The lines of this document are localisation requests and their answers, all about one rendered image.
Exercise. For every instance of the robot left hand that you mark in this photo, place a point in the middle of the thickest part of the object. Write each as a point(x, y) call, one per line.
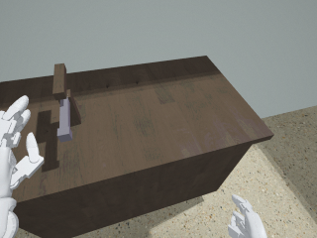
point(12, 123)

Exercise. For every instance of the robot right hand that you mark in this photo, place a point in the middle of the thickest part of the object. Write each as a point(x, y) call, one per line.
point(251, 225)

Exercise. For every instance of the tap lever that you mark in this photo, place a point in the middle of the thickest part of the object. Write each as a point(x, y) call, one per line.
point(64, 133)

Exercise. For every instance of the counter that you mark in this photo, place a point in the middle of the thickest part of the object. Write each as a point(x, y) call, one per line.
point(144, 137)

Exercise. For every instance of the left robot forearm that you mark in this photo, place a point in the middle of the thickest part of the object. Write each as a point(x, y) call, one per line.
point(9, 222)

